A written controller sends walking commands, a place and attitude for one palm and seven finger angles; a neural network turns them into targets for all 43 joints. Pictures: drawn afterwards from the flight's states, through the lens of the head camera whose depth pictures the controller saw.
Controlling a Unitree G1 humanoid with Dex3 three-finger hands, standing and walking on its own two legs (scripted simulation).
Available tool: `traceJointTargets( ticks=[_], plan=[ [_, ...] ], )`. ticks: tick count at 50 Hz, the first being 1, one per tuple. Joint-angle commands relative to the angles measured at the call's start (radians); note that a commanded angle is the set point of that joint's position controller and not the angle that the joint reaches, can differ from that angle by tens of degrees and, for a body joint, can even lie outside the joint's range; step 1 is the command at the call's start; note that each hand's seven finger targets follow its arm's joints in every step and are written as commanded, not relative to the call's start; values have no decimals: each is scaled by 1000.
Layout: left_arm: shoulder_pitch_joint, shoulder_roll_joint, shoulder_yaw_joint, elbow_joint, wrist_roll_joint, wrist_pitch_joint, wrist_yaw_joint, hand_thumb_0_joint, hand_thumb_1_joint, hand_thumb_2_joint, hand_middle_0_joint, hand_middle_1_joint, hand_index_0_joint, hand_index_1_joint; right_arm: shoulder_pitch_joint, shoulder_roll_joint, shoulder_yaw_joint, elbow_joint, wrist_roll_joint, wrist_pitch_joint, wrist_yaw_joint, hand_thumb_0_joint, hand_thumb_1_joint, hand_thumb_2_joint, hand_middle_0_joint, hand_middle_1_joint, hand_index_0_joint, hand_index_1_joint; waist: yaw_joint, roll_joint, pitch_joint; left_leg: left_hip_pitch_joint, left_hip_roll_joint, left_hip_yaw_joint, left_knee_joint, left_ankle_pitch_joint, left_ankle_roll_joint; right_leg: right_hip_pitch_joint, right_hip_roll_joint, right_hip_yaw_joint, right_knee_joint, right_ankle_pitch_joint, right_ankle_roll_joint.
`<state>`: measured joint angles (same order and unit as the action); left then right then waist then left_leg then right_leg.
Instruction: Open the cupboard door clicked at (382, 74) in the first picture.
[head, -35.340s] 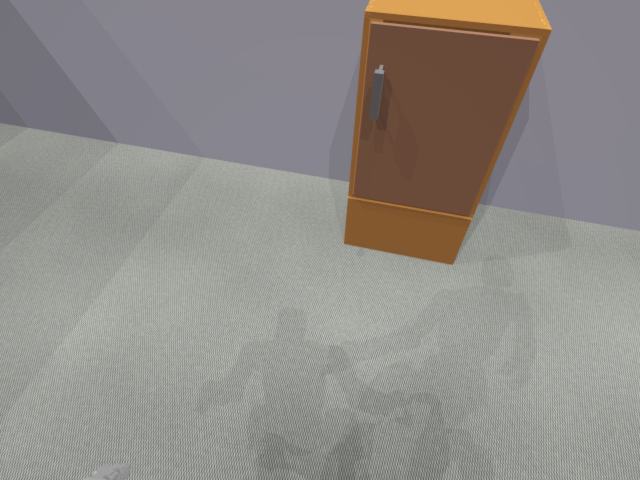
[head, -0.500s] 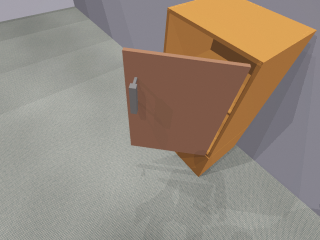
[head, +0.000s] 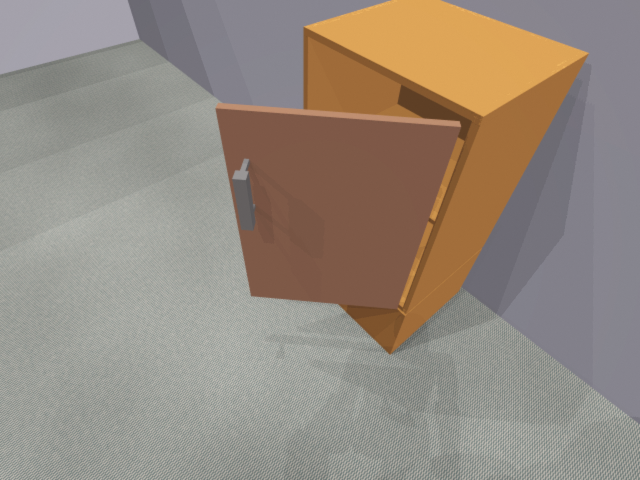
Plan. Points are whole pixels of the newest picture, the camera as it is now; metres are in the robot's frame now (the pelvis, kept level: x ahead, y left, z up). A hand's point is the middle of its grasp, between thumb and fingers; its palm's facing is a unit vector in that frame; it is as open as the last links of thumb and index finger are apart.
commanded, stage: come to a stop and stand still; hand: left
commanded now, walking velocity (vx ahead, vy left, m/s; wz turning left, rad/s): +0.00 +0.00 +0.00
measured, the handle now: (247, 194) +0.63 +0.17 -0.05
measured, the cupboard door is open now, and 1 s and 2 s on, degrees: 44 44 44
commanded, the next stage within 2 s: look again from close up in 0.60 s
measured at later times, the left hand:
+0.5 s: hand out of the picture +0.00 +0.14 -0.18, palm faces +0.04 -0.99 -0.14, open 7.3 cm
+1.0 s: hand out of the picture +0.05 +0.19 -0.18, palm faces +0.01 -0.97 -0.24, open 7.3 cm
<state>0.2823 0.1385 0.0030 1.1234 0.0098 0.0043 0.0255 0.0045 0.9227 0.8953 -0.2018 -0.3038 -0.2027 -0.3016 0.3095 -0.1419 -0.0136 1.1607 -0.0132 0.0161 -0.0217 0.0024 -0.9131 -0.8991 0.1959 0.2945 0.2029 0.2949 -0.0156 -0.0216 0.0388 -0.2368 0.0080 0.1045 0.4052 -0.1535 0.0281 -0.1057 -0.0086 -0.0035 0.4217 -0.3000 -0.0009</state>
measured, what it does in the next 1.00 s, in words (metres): stands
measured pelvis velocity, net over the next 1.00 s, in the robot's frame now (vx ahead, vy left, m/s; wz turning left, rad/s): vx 0.03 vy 0.00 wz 0.00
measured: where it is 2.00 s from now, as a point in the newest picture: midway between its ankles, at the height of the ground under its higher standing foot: outside the picture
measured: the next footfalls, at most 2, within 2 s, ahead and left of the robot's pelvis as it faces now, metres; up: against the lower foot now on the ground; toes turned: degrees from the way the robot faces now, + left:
none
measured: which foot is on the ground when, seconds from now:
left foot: down 0.00-1.00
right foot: down 0.00-1.00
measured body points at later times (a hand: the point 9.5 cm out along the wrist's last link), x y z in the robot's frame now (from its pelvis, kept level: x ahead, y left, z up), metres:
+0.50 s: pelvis +0.02 -0.01 +0.00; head +0.04 +0.00 +0.45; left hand +0.00 +0.20 -0.17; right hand +0.02 -0.23 -0.16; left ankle +0.04 +0.10 -0.74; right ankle -0.05 -0.12 -0.74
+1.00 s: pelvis +0.03 +0.00 -0.01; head +0.03 -0.01 +0.44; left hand +0.05 +0.24 -0.16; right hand +0.05 -0.23 -0.17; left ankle +0.04 +0.10 -0.74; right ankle -0.04 -0.12 -0.74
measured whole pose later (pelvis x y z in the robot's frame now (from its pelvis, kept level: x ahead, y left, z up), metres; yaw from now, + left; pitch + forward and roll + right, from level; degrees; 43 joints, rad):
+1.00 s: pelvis +0.03 +0.00 -0.01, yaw +0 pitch -1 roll +0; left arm 0.29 0.16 -0.01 1.06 0.02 -0.02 0.05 0.00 0.91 0.90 -0.20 -0.30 -0.20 -0.30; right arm 0.26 -0.18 0.00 1.06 -0.02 -0.01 -0.02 0.01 -0.94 -0.90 0.20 0.29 0.20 0.30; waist -0.01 0.03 0.01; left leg -0.27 0.01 0.11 0.56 -0.28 0.03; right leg -0.11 -0.01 0.00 0.52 -0.40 0.00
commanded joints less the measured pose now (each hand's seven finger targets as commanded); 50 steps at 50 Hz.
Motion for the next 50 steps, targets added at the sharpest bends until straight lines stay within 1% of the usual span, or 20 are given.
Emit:
traceJointTargets(
  ticks=[1, 4, 8, 14, 16, 20, 26, 28, 31, 34, 35, 36, 37, 39, 40, 41, 42, 43, 47, 50],
  plan=[
    [60, 91, 14, -26, -6, -16, 13, 0, 900, 900, -200, -300, -200, -300, 34, -93, -16, -27, -1, -23, -12, 0, -900, -900, 200, 300, 200, 300, 4, -7, 31, 82, 90, -128, -67, -13, -8, -128, -93, 90, -121, 48, -44],
    [68, 82, 13, -19, -6, -16, 15, 0, 900, 900, -200, -300, -200, -300, 38, -83, -15, -20, 0, -25, -15, 0, -900, -900, 200, 300, 200, 300, 6, 7, 39, 80, 93, -125, -62, 15, -8, -120, -94, 84, -121, 71, -45],
    [85, 75, 12, -12, -6, -17, 16, 0, 900, 900, -200, -300, -200, -300, 40, -76, -14, -18, 2, -26, -17, 0, -900, -900, 200, 300, 200, 300, 11, -3, 40, 86, 98, -123, -53, 41, -5, -115, -91, 79, -122, 92, -43],
    [90, 65, 12, -8, -4, -20, 18, 0, 900, 900, -200, -300, -200, -300, 31, -72, -17, -19, 1, -28, -19, 0, -900, -900, 200, 300, 200, 300, 7, 4, 47, 93, 100, -123, -41, 76, -5, -115, -93, 79, -117, 133, -42],
    [95, 67, 13, -7, -4, -21, 18, 0, 900, 900, -200, -300, -200, -300, 22, -71, -17, -20, 2, -28, -20, 0, -900, -900, 200, 300, 200, 300, 9, 17, 41, 99, 100, -123, -40, 74, -6, -115, -94, 84, -118, 134, -41],
    [94, 66, 11, -7, -3, -23, 19, 0, 900, 900, -200, -300, -200, -300, 17, -76, -17, -19, 1, -30, -21, 0, -900, -900, 200, 300, 200, 300, 7, -10, 42, 108, 104, -122, -33, 110, -6, -107, -95, 79, -116, 175, -39],
    [96, 71, 11, -4, -3, -23, 18, 0, 900, 900, -200, -300, -200, -300, 4, -84, -15, -23, 1, -33, -23, 0, -900, -900, 200, 300, 200, 300, 9, 14, 28, 121, 104, -120, -29, 144, -6, -88, -98, 78, -116, 216, -38],
    [95, 73, 12, -4, -2, -24, 19, 0, 900, 900, -200, -300, -200, -300, 5, -82, -14, -23, 2, -34, -23, 0, -900, -900, 200, 300, 200, 300, 11, -7, 25, 124, 106, -120, -29, 158, -5, -77, -97, 71, -117, 239, -36],
    [93, 79, 12, -4, -3, -23, 18, 0, 900, 900, -200, -300, -200, -300, -3, -89, -14, -24, 1, -35, -24, 0, -900, -900, 200, 300, 200, 300, 11, 17, 16, 133, 104, -118, -27, 175, -7, -69, -101, 72, -113, 254, -35],
    [89, 84, 11, -4, -3, -24, 19, 0, 900, 900, -200, -300, -200, -300, -3, -93, -13, -23, 1, -35, -25, 0, -900, -900, 200, 300, 200, 300, 8, -6, 15, 134, 105, -117, -24, 184, -8, -60, -100, 68, -113, 280, -33],
    [156, 101, 2, -4, 21, -52, 56, 0, 900, 900, -200, -300, -200, -300, -91, -124, -5, -106, 10, -51, -6, 0, -900, -900, 200, 300, 200, 300, 38, 82, 30, 84, 102, -77, 198, 270, -22, -129, -141, 132, -108, 593, 0],
    [93, 145, 12, -61, 15, -60, 51, 0, 900, 900, -200, -300, -200, -300, -22, -77, -4, -124, 3, -45, 2, 0, -900, -900, 200, 300, 200, 300, -24, 60, -20, 31, 84, -98, 157, 28, -11, -68, -157, 118, -53, 518, -39],
    [66, 132, 5, -71, 9, -58, 40, 0, 900, 900, -200, -300, -200, -300, -18, -84, -6, -115, 1, -41, 0, 0, -900, -900, 200, 300, 200, 300, -15, 104, -7, 22, 78, -97, 115, -9, -6, -80, -139, 107, -34, 400, -58],
    [84, 118, 8, -78, 9, -61, 38, 0, 900, 900, -200, -300, -200, -300, 19, -100, -2, -129, -4, -49, 0, 0, -900, -900, 200, 300, 200, 300, -11, 79, -92, 67, 100, -113, 126, 204, 2, -47, -97, 63, 18, 404, -63],
    [91, 110, 7, -77, 7, -58, 38, 0, 900, 900, -200, -300, -200, -300, 21, -112, -5, -135, -3, -52, -3, 0, -900, -900, 200, 300, 200, 300, -8, 53, -109, 86, 109, -119, 130, 269, 10, -47, -85, 55, 34, 381, -59],
    [96, 104, 4, -76, 4, -53, 38, 0, 900, 900, -200, -300, -200, -300, 24, -124, -4, -140, -1, -53, -6, 0, -900, -900, 200, 300, 200, 300, -5, 30, -113, 93, 116, -122, 131, 307, 15, -53, -77, 50, 41, 354, -55],
    [97, 99, 2, -79, 4, -48, 37, 0, 900, 900, -200, -300, -200, -300, 24, -129, -4, -145, -2, -53, -8, 0, -900, -900, 200, 300, 200, 300, -2, 24, -101, 91, 119, -129, 123, 308, 19, -63, -72, 48, 42, 311, -52],
    [101, 98, 1, -81, 6, -47, 37, 0, 900, 900, -200, -300, -200, -300, 16, -125, -1, -145, -3, -55, -9, 0, -900, -900, 200, 300, 200, 300, 6, 30, -74, 77, 117, -126, 122, 327, 22, -70, -70, 49, 42, 315, -52],
    [84, 110, -2, -91, 4, -31, 32, 0, 900, 900, -200, -300, -200, -300, -10, -134, 0, -152, -2, -44, -7, 0, -900, -900, 200, 300, 200, 300, 9, -35, 24, 34, 108, -128, 66, 155, 22, -130, -67, 59, 17, 189, -43],
    [79, 128, -3, -100, 4, -27, 28, 0, 900, 900, -200, -300, -200, -300, -21, -138, 1, -151, -3, -42, -4, 0, -900, -900, 200, 300, 200, 300, 13, -18, 44, 32, 103, -122, 41, 100, 21, -146, -68, 66, 8, 144, -39]
  ],
)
